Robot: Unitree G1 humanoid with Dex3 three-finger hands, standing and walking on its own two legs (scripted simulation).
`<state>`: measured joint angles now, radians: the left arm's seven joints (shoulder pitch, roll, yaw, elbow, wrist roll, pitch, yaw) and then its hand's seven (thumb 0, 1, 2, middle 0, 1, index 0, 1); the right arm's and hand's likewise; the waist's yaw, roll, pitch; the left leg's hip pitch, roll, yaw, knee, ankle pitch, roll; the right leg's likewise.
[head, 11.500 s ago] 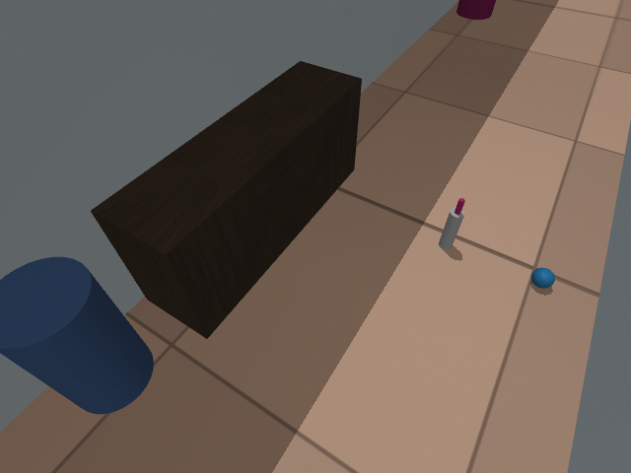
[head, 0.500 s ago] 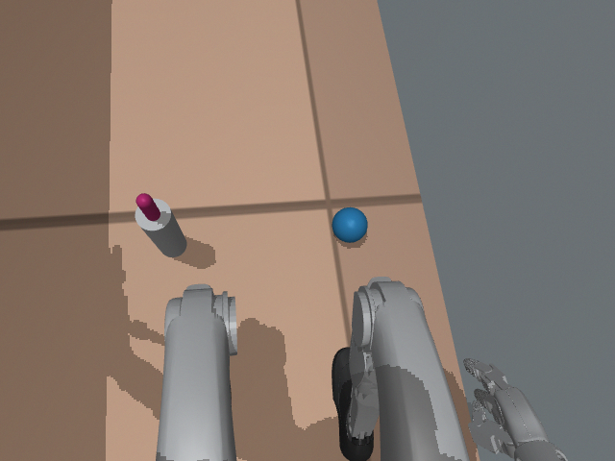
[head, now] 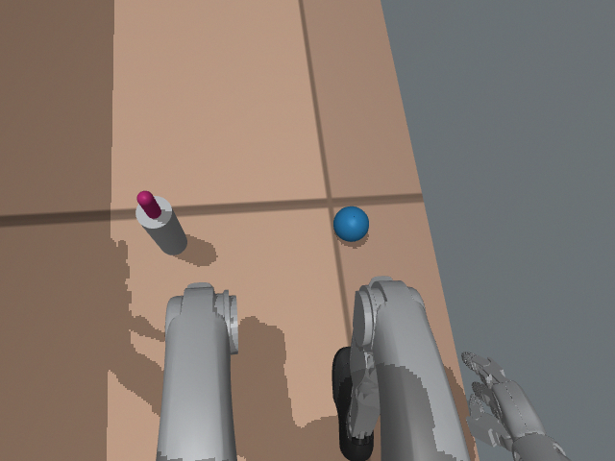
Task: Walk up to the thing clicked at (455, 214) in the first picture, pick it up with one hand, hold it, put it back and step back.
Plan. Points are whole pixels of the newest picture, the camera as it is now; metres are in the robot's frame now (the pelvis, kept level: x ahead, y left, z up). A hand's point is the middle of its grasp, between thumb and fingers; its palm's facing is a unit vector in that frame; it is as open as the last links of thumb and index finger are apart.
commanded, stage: go down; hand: left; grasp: from the side
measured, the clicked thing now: (161, 223) +0.45 +0.23 -0.26
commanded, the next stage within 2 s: none
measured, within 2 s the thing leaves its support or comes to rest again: neither
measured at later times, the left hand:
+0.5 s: hand out of the picture +0.38 +0.40 +0.03, palm faces +0.08 -0.99 -0.06, open 17.7 cm
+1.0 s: hand out of the picture +0.39 +0.40 +0.03, palm faces +0.07 -1.00 -0.05, open 17.7 cm
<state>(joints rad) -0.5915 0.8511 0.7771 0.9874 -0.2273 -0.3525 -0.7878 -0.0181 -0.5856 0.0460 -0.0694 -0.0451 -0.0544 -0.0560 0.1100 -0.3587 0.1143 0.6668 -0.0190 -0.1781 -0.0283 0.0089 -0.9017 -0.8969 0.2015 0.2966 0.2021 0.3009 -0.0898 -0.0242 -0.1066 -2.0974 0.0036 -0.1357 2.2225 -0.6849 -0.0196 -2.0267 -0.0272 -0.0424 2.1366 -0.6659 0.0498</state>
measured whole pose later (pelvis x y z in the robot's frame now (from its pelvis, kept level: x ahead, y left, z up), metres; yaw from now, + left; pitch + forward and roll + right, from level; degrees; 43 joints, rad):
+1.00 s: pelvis +0.00 +0.00 -0.01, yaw +0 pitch +31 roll -8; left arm -0.61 0.88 0.79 0.99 -0.28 -0.38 -0.85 -0.02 -0.61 0.04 -0.08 -0.06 -0.06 -0.07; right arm 0.09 -0.36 0.13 0.67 -0.02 -0.19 -0.04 0.01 -0.90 -0.90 0.20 0.30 0.20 0.30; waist -0.10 -0.03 -0.10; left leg -2.12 0.00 -0.15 2.26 -0.68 -0.02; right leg -2.05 -0.02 -0.05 2.17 -0.66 0.05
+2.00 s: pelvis +0.00 +0.00 -0.01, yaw +0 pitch +31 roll -8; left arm -0.59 0.87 0.79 0.98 -0.29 -0.38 -0.87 -0.02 -0.61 0.04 -0.08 -0.07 -0.07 -0.08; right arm 0.09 -0.37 0.13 0.67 -0.02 -0.19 -0.04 0.01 -0.90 -0.89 0.20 0.30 0.20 0.30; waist -0.09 -0.02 -0.10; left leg -2.12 0.00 -0.15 2.26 -0.69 -0.03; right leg -2.05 -0.02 -0.05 2.17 -0.67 0.05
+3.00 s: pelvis +0.00 +0.00 -0.01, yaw +0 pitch +31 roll -8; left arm -0.58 0.86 0.78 0.96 -0.28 -0.37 -0.86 -0.02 -0.61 0.04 -0.08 -0.09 -0.08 -0.09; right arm 0.08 -0.37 0.13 0.67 -0.02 -0.20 -0.04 0.01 -0.90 -0.89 0.20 0.30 0.20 0.30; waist -0.09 -0.02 -0.11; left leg -2.12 -0.01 -0.15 2.26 -0.69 -0.02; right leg -2.05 -0.02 -0.05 2.17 -0.67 0.05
